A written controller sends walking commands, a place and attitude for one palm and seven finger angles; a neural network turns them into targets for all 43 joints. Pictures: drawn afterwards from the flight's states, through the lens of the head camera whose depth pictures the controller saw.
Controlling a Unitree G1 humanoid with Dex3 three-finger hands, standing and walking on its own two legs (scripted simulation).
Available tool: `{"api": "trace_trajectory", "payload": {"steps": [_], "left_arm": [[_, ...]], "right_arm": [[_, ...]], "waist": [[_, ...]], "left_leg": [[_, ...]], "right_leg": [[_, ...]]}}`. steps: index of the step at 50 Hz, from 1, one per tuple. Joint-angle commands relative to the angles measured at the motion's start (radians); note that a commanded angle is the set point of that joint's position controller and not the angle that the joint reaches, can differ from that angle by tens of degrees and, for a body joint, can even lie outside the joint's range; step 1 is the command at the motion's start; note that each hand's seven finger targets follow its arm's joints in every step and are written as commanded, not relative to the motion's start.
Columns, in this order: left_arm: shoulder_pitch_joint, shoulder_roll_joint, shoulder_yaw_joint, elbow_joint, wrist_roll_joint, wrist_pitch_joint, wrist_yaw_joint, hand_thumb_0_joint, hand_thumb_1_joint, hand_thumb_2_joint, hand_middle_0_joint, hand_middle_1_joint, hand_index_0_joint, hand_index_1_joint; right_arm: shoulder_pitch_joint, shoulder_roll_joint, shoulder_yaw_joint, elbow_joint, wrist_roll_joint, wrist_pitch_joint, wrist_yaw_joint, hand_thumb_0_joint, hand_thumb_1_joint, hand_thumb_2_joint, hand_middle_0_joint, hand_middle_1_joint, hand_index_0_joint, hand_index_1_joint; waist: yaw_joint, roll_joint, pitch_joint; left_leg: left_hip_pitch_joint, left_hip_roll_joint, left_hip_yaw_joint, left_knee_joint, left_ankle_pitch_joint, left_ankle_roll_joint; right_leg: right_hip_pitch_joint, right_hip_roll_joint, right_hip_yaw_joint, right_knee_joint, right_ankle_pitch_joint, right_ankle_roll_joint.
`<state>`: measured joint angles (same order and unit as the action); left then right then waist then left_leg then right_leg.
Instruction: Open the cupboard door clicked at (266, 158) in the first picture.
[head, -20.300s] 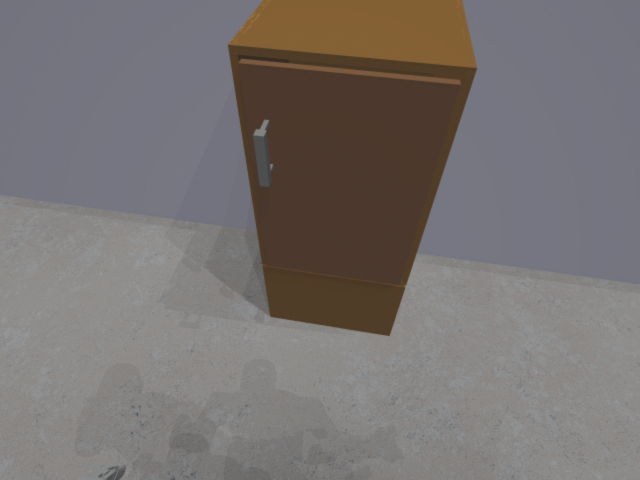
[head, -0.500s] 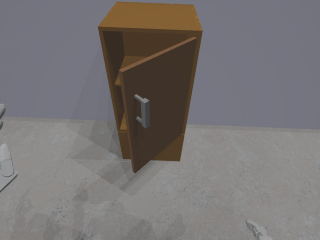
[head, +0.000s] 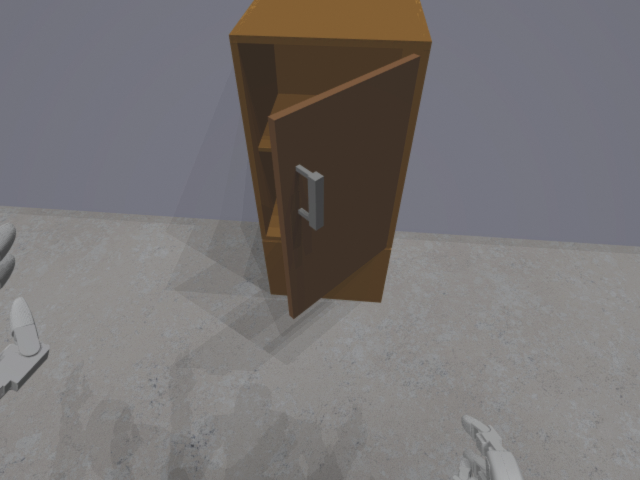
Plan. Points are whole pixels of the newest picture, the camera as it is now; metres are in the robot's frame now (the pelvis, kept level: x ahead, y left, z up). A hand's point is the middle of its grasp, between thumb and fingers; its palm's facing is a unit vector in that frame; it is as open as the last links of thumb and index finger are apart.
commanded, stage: stop stepping back and stand still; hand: left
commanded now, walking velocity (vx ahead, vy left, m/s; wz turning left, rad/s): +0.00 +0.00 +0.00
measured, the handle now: (309, 197) +0.62 +0.06 -0.01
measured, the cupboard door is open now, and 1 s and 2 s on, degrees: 48 48 48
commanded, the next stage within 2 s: let the arm hang, fingers relaxed in 0.10 s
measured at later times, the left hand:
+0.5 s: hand out of the picture +0.08 +0.18 -0.19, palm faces -0.05 -0.99 -0.16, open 7.4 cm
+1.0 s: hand out of the picture -0.01 +0.15 -0.18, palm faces +0.06 -0.97 -0.22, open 7.4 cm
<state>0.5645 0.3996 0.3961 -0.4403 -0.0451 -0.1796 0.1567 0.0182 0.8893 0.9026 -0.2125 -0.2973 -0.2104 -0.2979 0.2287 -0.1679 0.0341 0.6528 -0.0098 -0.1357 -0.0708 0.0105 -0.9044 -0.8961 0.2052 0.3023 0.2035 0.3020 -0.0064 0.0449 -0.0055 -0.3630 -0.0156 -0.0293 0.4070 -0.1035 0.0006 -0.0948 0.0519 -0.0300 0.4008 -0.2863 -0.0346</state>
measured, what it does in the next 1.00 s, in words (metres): stands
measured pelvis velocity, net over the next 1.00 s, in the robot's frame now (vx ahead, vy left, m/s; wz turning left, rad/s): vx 0.05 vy -0.02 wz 0.01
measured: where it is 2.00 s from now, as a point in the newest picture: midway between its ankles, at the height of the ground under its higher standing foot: outside the picture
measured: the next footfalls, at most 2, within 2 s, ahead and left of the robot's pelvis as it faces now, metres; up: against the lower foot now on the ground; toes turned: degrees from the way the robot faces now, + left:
none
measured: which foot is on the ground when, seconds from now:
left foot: down 0.00-1.00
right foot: down 0.00-1.00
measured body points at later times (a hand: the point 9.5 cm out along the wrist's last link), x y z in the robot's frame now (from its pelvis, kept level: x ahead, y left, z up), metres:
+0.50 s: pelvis +0.02 +0.00 -0.02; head +0.03 +0.02 +0.43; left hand +0.08 +0.23 -0.17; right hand +0.07 -0.27 -0.14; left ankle +0.12 +0.10 -0.74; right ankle -0.05 -0.10 -0.74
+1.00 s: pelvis +0.05 -0.02 +0.00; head +0.05 -0.03 +0.44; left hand -0.01 +0.20 -0.16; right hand +0.04 -0.23 -0.18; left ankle +0.12 +0.10 -0.74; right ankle -0.05 -0.10 -0.74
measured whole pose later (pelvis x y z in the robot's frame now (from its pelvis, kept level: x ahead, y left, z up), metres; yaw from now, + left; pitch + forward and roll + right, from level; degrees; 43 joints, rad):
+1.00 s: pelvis +0.05 -0.02 +0.00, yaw +1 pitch -3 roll +1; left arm 0.38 0.13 0.00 1.15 0.00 0.01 0.05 0.01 0.91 0.90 -0.20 -0.29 -0.20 -0.30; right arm 0.26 -0.15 0.00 1.15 -0.02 0.03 -0.04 0.02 -0.94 -0.90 0.20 0.30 0.20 0.30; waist 0.00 0.03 0.05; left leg -0.29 -0.04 -0.03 0.46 -0.13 0.01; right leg -0.01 0.04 -0.04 0.44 -0.39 -0.05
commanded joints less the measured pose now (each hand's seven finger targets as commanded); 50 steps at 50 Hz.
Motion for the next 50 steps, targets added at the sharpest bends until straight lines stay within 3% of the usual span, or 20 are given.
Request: {"api": "trace_trajectory", "payload": {"steps": [1,4,6,9,10,11,12,15,17,19,20,22,24,25,28,30,32,42,47,50], "left_arm": [[-0.092,0.161,0.084,-0.195,0.000,-0.038,0.017,0.000,0.900,0.900,-0.200,-0.300,-0.200,-0.300],[-0.179,0.178,0.086,-0.191,0.001,-0.041,0.013,0.000,0.900,0.900,-0.200,-0.300,-0.200,-0.300],[-0.204,0.178,0.079,-0.170,0.002,-0.047,0.009,0.000,0.900,0.900,-0.200,-0.300,-0.200,-0.300],[-0.205,0.186,0.094,-0.213,0.011,-0.055,0.009,0.000,0.900,0.900,-0.200,-0.300,-0.200,-0.300],[-0.155,-0.066,-0.310,0.607,0.081,0.077,-0.125,0.000,0.900,0.900,-0.200,-0.300,-0.200,-0.300],[-0.149,-0.016,-0.256,0.659,0.080,0.165,-0.150,0.000,0.900,0.900,-0.200,-0.300,-0.200,-0.300],[-0.137,-0.034,-0.269,0.691,0.081,0.180,-0.157,0.000,0.900,0.900,-0.200,-0.300,-0.200,-0.300],[-0.215,0.010,-0.286,0.840,0.086,0.174,-0.164,0.000,0.900,0.900,-0.200,-0.300,-0.200,-0.300],[-0.306,0.039,-0.304,0.953,0.079,0.173,-0.157,0.000,0.900,0.900,-0.200,-0.300,-0.200,-0.300],[-0.388,0.035,-0.328,1.051,0.073,0.183,-0.142,0.000,0.900,0.900,-0.200,-0.300,-0.200,-0.300],[-0.395,0.029,-0.337,1.098,0.070,0.188,-0.137,0.000,0.900,0.900,-0.200,-0.300,-0.200,-0.300],[-0.347,-0.006,-0.353,1.216,0.062,0.196,-0.136,0.000,0.900,0.900,-0.200,-0.300,-0.200,-0.300],[-0.242,-0.018,-0.351,1.331,0.054,0.201,-0.137,0.000,0.900,0.900,-0.200,-0.300,-0.200,-0.300],[-0.218,-0.021,-0.349,1.374,0.055,0.200,-0.138,0.000,0.900,0.900,-0.200,-0.300,-0.200,-0.300],[-0.154,-0.076,-0.354,1.474,0.053,0.195,-0.139,0.000,0.900,0.900,-0.200,-0.300,-0.200,-0.300],[-0.144,-0.090,-0.357,1.509,0.053,0.186,-0.136,0.000,0.900,0.900,-0.200,-0.300,-0.200,-0.300],[-0.146,-0.116,-0.367,1.531,0.052,0.181,-0.129,0.000,0.900,0.900,-0.200,-0.300,-0.200,-0.300],[-0.082,-0.171,-0.382,1.582,0.049,0.184,-0.109,0.000,0.900,0.900,-0.200,-0.300,-0.200,-0.300],[-0.084,-0.180,-0.383,1.582,0.049,0.180,-0.104,0.000,0.900,0.900,-0.200,-0.300,-0.200,-0.300],[-0.085,-0.182,-0.379,1.576,0.050,0.177,-0.100,0.000,0.900,0.900,-0.200,-0.300,-0.200,-0.300]], "right_arm": [[-0.101,-0.159,-0.075,-0.131,-0.001,-0.040,-0.020,0.000,-0.900,-0.900,0.200,0.300,0.200,0.300],[-0.110,-0.158,-0.067,-0.136,0.004,-0.041,-0.027,0.000,-0.900,-0.900,0.200,0.300,0.200,0.300],[-0.121,-0.155,-0.063,-0.142,0.007,-0.041,-0.037,0.000,-0.900,-0.900,0.200,0.300,0.200,0.300],[-0.131,-0.150,-0.051,-0.161,0.001,-0.044,-0.036,0.000,-0.900,-0.900,0.200,0.300,0.200,0.300],[-0.120,-0.306,-0.100,0.105,0.010,-0.075,0.045,0.000,-0.900,-0.900,0.200,0.300,0.200,0.300],[-0.086,-0.314,-0.101,0.115,0.009,0.020,0.058,0.000,-0.900,-0.900,0.200,0.300,0.200,0.300],[-0.093,-0.279,-0.093,0.099,0.000,0.044,0.055,0.000,-0.900,-0.900,0.200,0.300,0.200,0.300],[-0.097,-0.272,-0.082,0.112,-0.012,0.077,0.060,0.000,-0.900,-0.900,0.200,0.300,0.200,0.300],[-0.099,-0.265,-0.083,0.148,-0.014,0.104,0.064,0.000,-0.900,-0.900,0.200,0.300,0.200,0.300],[-0.076,-0.236,-0.074,0.184,-0.022,0.131,0.063,0.000,-0.900,-0.900,0.200,0.300,0.200,0.300],[-0.052,-0.225,-0.068,0.197,-0.024,0.139,0.061,0.000,-0.900,-0.900,0.200,0.300,0.200,0.300],[-0.029,-0.209,-0.051,0.241,-0.025,0.141,0.057,0.000,-0.900,-0.900,0.200,0.300,0.200,0.300],[-0.034,-0.220,-0.046,0.278,-0.022,0.137,0.047,0.000,-0.900,-0.900,0.200,0.300,0.200,0.300],[-0.035,-0.221,-0.049,0.292,-0.018,0.138,0.043,0.000,-0.900,-0.900,0.200,0.300,0.200,0.300],[0.002,-0.178,-0.050,0.344,-0.013,0.142,0.034,0.000,-0.900,-0.900,0.200,0.300,0.200,0.300],[0.035,-0.166,-0.055,0.369,-0.007,0.143,0.029,0.000,-0.900,-0.900,0.200,0.300,0.200,0.300],[0.064,-0.148,-0.058,0.397,-0.005,0.144,0.026,0.000,-0.900,-0.900,0.200,0.300,0.200,0.300],[0.099,-0.081,-0.053,0.459,-0.005,0.156,0.024,0.000,-0.900,-0.900,0.200,0.300,0.200,0.300],[0.097,-0.059,-0.048,0.477,-0.009,0.156,0.028,0.000,-0.900,-0.900,0.200,0.300,0.200,0.300],[0.095,-0.052,-0.046,0.476,-0.009,0.152,0.027,0.000,-0.900,-0.900,0.200,0.300,0.200,0.300]], "waist": [[-0.014,-0.094,-0.034],[-0.015,-0.021,-0.003],[-0.014,0.039,0.060],[0.000,0.129,0.068],[-0.042,0.116,0.082],[0.007,0.061,0.021],[0.022,-0.036,-0.030],[0.016,-0.203,-0.059],[-0.008,-0.207,-0.021],[-0.029,-0.152,0.031],[-0.036,-0.088,0.033],[-0.022,0.112,0.048],[0.023,0.214,0.015],[0.036,0.184,0.014],[0.030,0.174,-0.036],[0.017,0.038,-0.037],[-0.003,-0.007,-0.013],[-0.005,-0.080,0.113],[-0.003,-0.093,0.143],[0.002,-0.101,0.137]], "left_leg": [[0.280,0.033,-0.019,0.167,-0.082,-0.005],[0.295,0.060,-0.044,0.085,-0.054,0.002],[0.278,0.078,-0.071,0.031,-0.142,0.002],[0.150,0.116,-0.170,-0.176,-0.383,0.015],[0.001,0.150,-0.235,-0.030,-0.111,0.057],[-0.020,0.167,-0.208,-0.020,-0.018,0.084],[-0.035,0.168,-0.207,0.003,-0.060,0.094],[0.031,0.106,-0.169,0.066,-0.089,0.068],[0.096,0.043,-0.094,0.198,-0.071,0.036],[0.124,0.036,-0.051,0.238,-0.047,0.021],[0.150,0.049,-0.058,0.215,0.000,0.021],[0.120,0.101,-0.169,0.049,0.052,0.048],[0.064,0.143,-0.274,-0.093,-0.079,0.080],[0.056,0.145,-0.280,-0.114,-0.112,0.082],[0.117,0.118,-0.215,-0.113,-0.128,0.067],[0.172,0.106,-0.177,-0.065,-0.038,0.061],[0.217,0.096,-0.135,-0.018,0.028,0.053],[0.192,0.087,-0.092,0.011,0.027,0.053],[0.182,0.081,-0.083,0.016,0.024,0.050],[0.170,0.078,-0.071,0.036,0.065,0.051]], "right_leg": [[-0.326,-0.137,0.153,-0.204,-0.073,-0.039],[-0.303,-0.095,0.116,-0.136,-0.010,0.001],[-0.327,-0.075,0.108,-0.134,-0.131,0.009],[-0.217,-0.015,0.050,-0.060,-0.162,0.025],[-0.238,-0.061,0.018,0.132,-0.003,0.010],[-0.163,-0.084,0.060,0.140,-0.018,0.004],[-0.133,-0.081,0.056,0.137,-0.044,-0.002],[-0.160,-0.109,0.101,0.044,-0.079,-0.039],[-0.252,-0.196,0.175,-0.042,-0.086,-0.091],[-0.285,-0.225,0.171,-0.054,-0.020,-0.113],[-0.277,-0.206,0.150,-0.033,-0.005,-0.101],[-0.202,-0.117,0.097,0.051,-0.034,-0.047],[-0.073,-0.079,0.065,0.081,-0.076,-0.017],[-0.045,-0.079,0.063,0.062,-0.069,-0.017],[-0.020,-0.096,0.070,-0.004,-0.028,-0.024],[-0.034,-0.106,0.074,-0.055,0.008,-0.030],[-0.077,-0.126,0.083,-0.085,0.048,-0.033],[-0.135,-0.135,0.074,-0.096,0.044,-0.028],[-0.146,-0.142,0.077,-0.102,0.035,-0.027],[-0.120,-0.145,0.077,-0.101,0.116,-0.013]]}}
